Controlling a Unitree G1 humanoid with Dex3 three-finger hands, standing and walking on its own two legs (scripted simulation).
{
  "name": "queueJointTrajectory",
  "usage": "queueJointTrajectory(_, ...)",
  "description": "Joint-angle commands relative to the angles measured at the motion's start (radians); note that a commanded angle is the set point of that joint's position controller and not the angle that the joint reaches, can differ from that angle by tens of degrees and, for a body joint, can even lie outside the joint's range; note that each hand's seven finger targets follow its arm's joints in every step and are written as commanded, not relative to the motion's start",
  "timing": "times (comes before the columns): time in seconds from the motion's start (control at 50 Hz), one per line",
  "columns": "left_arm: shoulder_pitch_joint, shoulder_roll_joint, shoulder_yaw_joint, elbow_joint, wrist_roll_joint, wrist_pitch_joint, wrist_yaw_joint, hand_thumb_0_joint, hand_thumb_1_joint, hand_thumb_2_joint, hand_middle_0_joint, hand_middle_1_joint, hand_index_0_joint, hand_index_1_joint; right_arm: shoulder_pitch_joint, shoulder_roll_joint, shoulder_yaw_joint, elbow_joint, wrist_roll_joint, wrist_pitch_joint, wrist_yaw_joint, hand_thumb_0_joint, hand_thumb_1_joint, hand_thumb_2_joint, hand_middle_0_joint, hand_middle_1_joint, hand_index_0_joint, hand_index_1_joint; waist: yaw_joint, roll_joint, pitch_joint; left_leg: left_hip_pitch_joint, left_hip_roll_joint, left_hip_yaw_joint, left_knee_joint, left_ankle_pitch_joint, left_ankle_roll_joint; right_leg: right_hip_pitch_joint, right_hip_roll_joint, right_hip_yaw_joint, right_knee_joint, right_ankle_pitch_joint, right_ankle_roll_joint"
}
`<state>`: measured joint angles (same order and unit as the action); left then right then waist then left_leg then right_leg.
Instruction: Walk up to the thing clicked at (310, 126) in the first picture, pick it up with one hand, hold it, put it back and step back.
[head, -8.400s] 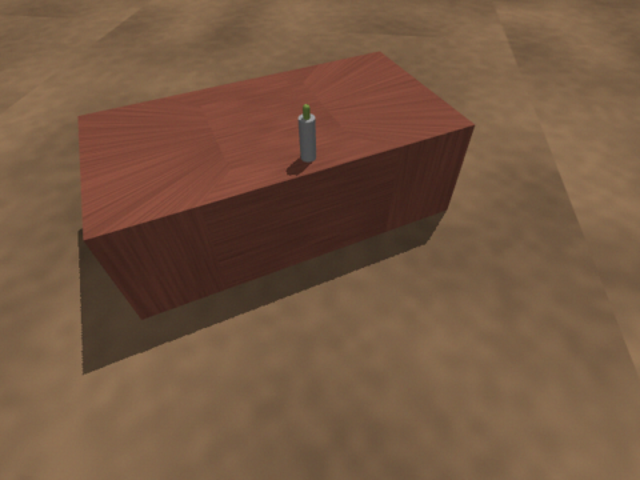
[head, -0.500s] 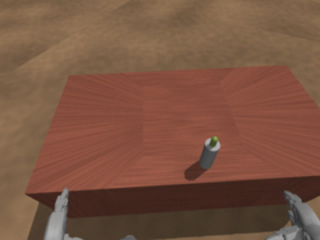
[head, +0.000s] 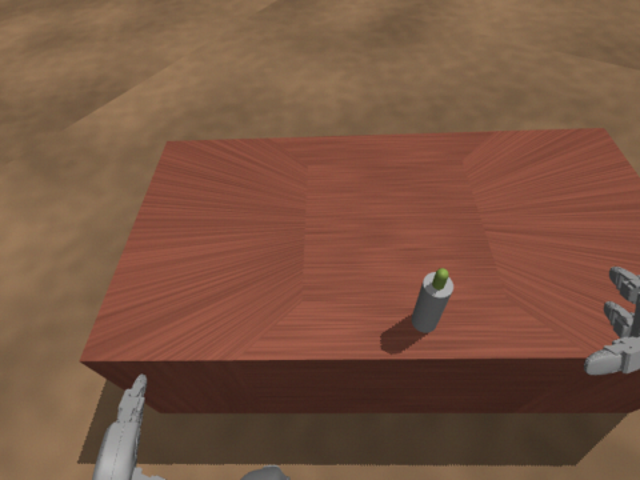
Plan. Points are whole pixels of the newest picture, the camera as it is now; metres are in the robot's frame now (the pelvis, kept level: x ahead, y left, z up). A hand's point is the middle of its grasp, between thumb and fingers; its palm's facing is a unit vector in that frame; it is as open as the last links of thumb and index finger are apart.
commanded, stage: go down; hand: right
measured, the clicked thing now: (432, 298) +0.45 -0.17 -0.20
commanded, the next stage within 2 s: approach in 1.08 s
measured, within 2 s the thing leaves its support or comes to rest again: neither
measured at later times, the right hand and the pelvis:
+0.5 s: hand (615, 284) +0.35 -0.35 +0.03, palm faces +0.13 +0.99 -0.10, open 17.5 cm; pelvis +0.00 +0.00 +0.00, yaw +0 degrees
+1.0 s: hand (626, 261) +0.37 -0.36 +0.05, palm faces +0.13 +0.99 -0.08, open 17.4 cm; pelvis +0.00 +0.00 +0.00, yaw +0 degrees
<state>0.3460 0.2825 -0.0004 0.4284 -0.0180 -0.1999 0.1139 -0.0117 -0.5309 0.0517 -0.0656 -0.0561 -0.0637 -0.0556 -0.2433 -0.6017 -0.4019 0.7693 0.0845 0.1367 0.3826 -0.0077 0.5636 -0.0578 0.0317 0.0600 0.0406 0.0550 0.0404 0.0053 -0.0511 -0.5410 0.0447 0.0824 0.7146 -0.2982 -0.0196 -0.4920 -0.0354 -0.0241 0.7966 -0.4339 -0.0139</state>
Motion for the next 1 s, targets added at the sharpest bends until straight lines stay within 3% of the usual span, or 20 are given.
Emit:
queueJointTrajectory(0.0,-0.051,0.147,0.061,-0.125,0.001,-0.064,0.015,0.000,-0.535,0.048,-0.053,-0.052,-0.055,-0.049,-0.311,-0.361,-0.090,-0.098,0.019,-0.120,0.023,0.000,0.601,-0.044,0.031,0.057,0.036,0.057,0.003,-0.137,-0.239,0.159,-0.040,-0.028,-0.078,0.154,0.047,0.059,0.008,0.051,-0.163,0.284,0.011)
queueJointTrajectory(0.12,-0.073,0.135,0.035,-0.056,0.010,-0.065,0.011,0.000,-0.539,0.050,-0.053,-0.051,-0.054,-0.049,-0.392,-0.412,-0.103,-0.023,0.033,-0.190,0.056,0.000,0.606,-0.046,0.031,0.057,0.036,0.057,0.003,-0.164,-0.286,0.150,-0.043,-0.026,-0.079,0.194,0.049,0.081,0.000,0.057,-0.153,0.364,0.019)
queueJointTrajectory(0.16,-0.075,0.172,0.065,-0.094,0.009,-0.067,0.017,0.000,-0.540,0.053,-0.053,-0.053,-0.055,-0.051,-0.417,-0.419,-0.101,-0.004,0.036,-0.206,0.062,0.000,0.584,-0.050,0.033,0.056,0.037,0.056,0.023,-0.148,-0.306,0.152,-0.047,-0.024,-0.082,0.201,0.048,0.100,-0.001,0.059,-0.156,0.375,0.019)
queueJointTrajectory(0.18,-0.055,0.177,0.070,-0.048,0.010,-0.060,0.015,0.000,-0.540,0.051,-0.053,-0.053,-0.055,-0.051,-0.386,-0.426,-0.111,0.030,0.036,-0.207,0.065,0.000,0.588,-0.049,0.032,0.055,0.037,0.055,0.010,-0.165,-0.303,0.156,-0.045,-0.025,-0.085,0.209,0.050,0.108,0.002,0.055,-0.152,0.393,0.020)
queueJointTrajectory(0.2,-0.069,0.155,0.044,-0.076,0.010,-0.061,0.015,0.000,-0.537,0.051,-0.054,-0.056,-0.057,-0.052,-0.413,-0.425,-0.108,0.028,0.040,-0.216,0.070,0.000,0.576,-0.047,0.034,0.054,0.038,0.054,0.017,-0.155,-0.305,0.152,-0.047,-0.023,-0.086,0.226,0.048,0.114,0.000,0.056,-0.147,0.427,0.022)
queueJointTrajectory(0.24,-0.066,0.187,0.084,-0.054,0.011,-0.060,0.017,0.000,-0.541,0.053,-0.053,-0.054,-0.055,-0.052,-0.437,-0.452,-0.119,0.035,0.042,-0.232,0.074,0.000,0.568,-0.047,0.038,0.053,0.040,0.053,0.022,-0.164,-0.315,0.148,-0.048,-0.023,-0.082,0.240,0.049,0.122,-0.002,0.059,-0.139,0.461,0.023)
queueJointTrajectory(0.26,-0.037,0.168,0.063,-0.025,0.012,-0.052,0.012,0.000,-0.544,0.056,-0.053,-0.054,-0.054,-0.053,-0.415,-0.454,-0.130,0.061,0.043,-0.234,0.076,0.000,0.574,-0.047,0.036,0.053,0.039,0.053,0.013,-0.163,-0.303,0.138,-0.051,-0.021,-0.083,0.233,0.050,0.113,-0.004,0.062,-0.139,0.472,0.024)
queueJointTrajectory(0.3,-0.082,0.145,0.039,-0.072,0.010,-0.056,0.005,0.000,-0.539,0.054,-0.053,-0.056,-0.056,-0.053,-0.432,-0.441,-0.121,0.078,0.045,-0.245,0.085,0.000,0.562,-0.044,0.041,0.051,0.042,0.051,0.013,-0.147,-0.316,0.161,-0.049,-0.025,-0.083,0.256,0.050,0.101,-0.001,0.058,-0.131,0.480,0.022)
queueJointTrajectory(0.34,-0.075,0.177,0.072,-0.063,0.007,-0.051,0.008,0.000,-0.539,0.052,-0.054,-0.055,-0.057,-0.053,-0.423,-0.476,-0.142,0.101,0.044,-0.255,0.087,0.000,0.554,-0.044,0.044,0.051,0.045,0.051,0.018,-0.114,-0.322,0.192,-0.044,-0.030,-0.083,0.270,0.046,0.075,0.008,0.051,-0.133,0.432,0.013)
queueJointTrajectory(0.4,-0.110,0.159,0.042,-0.117,0.003,-0.055,0.008,0.000,-0.534,0.053,-0.052,-0.057,-0.056,-0.052,-0.475,-0.472,-0.129,0.075,0.050,-0.270,0.100,0.000,0.561,-0.045,0.041,0.052,0.043,0.052,0.021,-0.136,-0.321,0.171,-0.046,-0.028,-0.090,0.230,0.047,0.083,0.007,0.052,-0.149,0.372,0.013)
queueJointTrajectory(0.42,-0.041,0.156,0.055,-0.041,0.004,-0.047,0.007,0.000,-0.537,0.053,-0.054,-0.056,-0.057,-0.053,-0.454,-0.481,-0.134,0.112,0.047,-0.268,0.102,0.000,0.530,-0.046,0.046,0.050,0.045,0.050,0.023,-0.172,-0.302,0.153,-0.047,-0.029,-0.088,0.229,0.050,0.085,0.005,0.053,-0.149,0.393,0.018)
queueJointTrajectory(0.48,-0.097,0.164,0.052,-0.092,0.006,-0.053,0.002,0.000,-0.541,0.056,-0.054,-0.055,-0.054,-0.054,-0.505,-0.506,-0.146,0.066,0.052,-0.283,0.110,0.000,0.541,-0.043,0.048,0.049,0.046,0.049,0.027,-0.174,-0.368,0.137,-0.049,-0.030,-0.080,0.270,0.049,0.134,0.000,0.060,-0.120,0.500,0.021)
queueJointTrajectory(0.52,-0.061,0.139,0.031,-0.025,0.008,-0.043,-0.004,0.000,-0.542,0.057,-0.052,-0.054,-0.053,-0.053,-0.483,-0.505,-0.146,0.107,0.053,-0.282,0.118,0.000,0.555,-0.045,0.044,0.051,0.044,0.051,0.024,-0.183,-0.323,0.128,-0.049,-0.030,-0.077,0.277,0.051,0.105,0.001,0.059,-0.114,0.515,0.023)
queueJointTrajectory(0.54,-0.103,0.115,0.001,-0.056,0.006,-0.047,-0.008,0.000,-0.537,0.055,-0.053,-0.056,-0.055,-0.053,-0.491,-0.496,-0.145,0.099,0.059,-0.289,0.123,0.000,0.546,-0.046,0.046,0.050,0.045,0.050,0.017,-0.168,-0.324,0.136,-0.048,-0.032,-0.078,0.271,0.049,0.087,0.002,0.058,-0.111,0.489,0.019)
queueJointTrajectory(0.6,-0.100,0.177,0.059,-0.077,0.008,-0.044,-0.002,0.000,-0.540,0.054,-0.053,-0.055,-0.055,-0.053,-0.499,-0.533,-0.162,0.093,0.056,-0.294,0.127,0.000,0.529,-0.046,0.049,0.049,0.047,0.049,0.032,-0.189,-0.379,0.148,-0.048,-0.033,-0.073,0.271,0.052,0.115,0.002,0.058,-0.115,0.484,0.020)
queueJointTrajectory(0.68,-0.057,0.138,0.022,-0.057,0.003,-0.037,-0.006,0.000,-0.540,0.055,-0.053,-0.057,-0.056,-0.055,-0.501,-0.533,-0.164,0.128,0.063,-0.294,0.140,0.000,0.533,-0.044,0.049,0.048,0.047,0.048,0.030,-0.187,-0.347,0.129,-0.052,-0.028,-0.074,0.267,0.051,0.101,0.002,0.059,-0.112,0.489,0.021)
queueJointTrajectory(0.74,-0.076,0.179,0.051,-0.125,0.005,-0.041,-0.002,0.000,-0.542,0.056,-0.053,-0.055,-0.054,-0.054,-0.521,-0.563,-0.179,0.131,0.060,-0.299,0.140,0.000,0.531,-0.042,0.050,0.047,0.049,0.047,0.038,-0.162,-0.369,0.138,-0.052,-0.027,-0.073,0.266,0.052,0.095,0.002,0.061,-0.113,0.477,0.020)
queueJointTrajectory(0.82,-0.065,0.153,0.036,-0.096,0.003,-0.042,-0.009,0.000,-0.539,0.054,-0.053,-0.055,-0.054,-0.053,-0.550,-0.563,-0.175,0.145,0.066,-0.307,0.152,0.000,0.547,-0.042,0.049,0.049,0.049,0.049,0.039,-0.176,-0.325,0.104,-0.052,-0.028,-0.070,0.237,0.051,0.063,0.003,0.060,-0.108,0.428,0.017)
queueJointTrajectory(0.9,-0.085,0.161,0.036,-0.135,0.002,-0.046,-0.011,0.000,-0.546,0.058,-0.054,-0.054,-0.053,-0.054,-0.575,-0.589,-0.185,0.155,0.059,-0.313,0.158,0.000,0.535,-0.047,0.051,0.049,0.050,0.049,0.042,-0.171,-0.379,0.128,-0.047,-0.035,-0.058,0.264,0.050,0.063,0.008,0.059,-0.095,0.432,0.016)
queueJointTrajectory(0.98,-0.063,0.151,0.030,-0.097,0.004,-0.042,-0.010,0.000,-0.544,0.058,-0.052,-0.053,-0.052,-0.053,-0.575,-0.601,-0.188,0.182,0.062,-0.317,0.167,0.000,0.544,-0.044,0.051,0.049,0.050,0.049,0.040,-0.187,-0.334,0.106,-0.044,-0.041,-0.066,0.203,0.051,0.022,0.015,0.054,-0.104,0.322,0.008)
